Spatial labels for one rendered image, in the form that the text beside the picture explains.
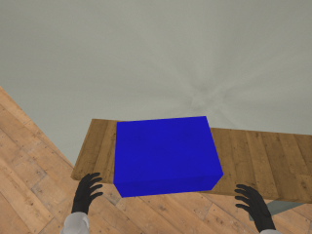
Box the robot right hand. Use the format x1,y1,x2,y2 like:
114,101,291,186
234,184,276,233

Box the robot left hand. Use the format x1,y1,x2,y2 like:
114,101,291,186
71,173,103,215

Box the carton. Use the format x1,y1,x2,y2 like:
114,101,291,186
113,116,223,198

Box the table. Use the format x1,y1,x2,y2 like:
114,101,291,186
70,118,312,221

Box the left robot forearm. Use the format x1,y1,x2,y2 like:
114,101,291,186
59,212,90,234

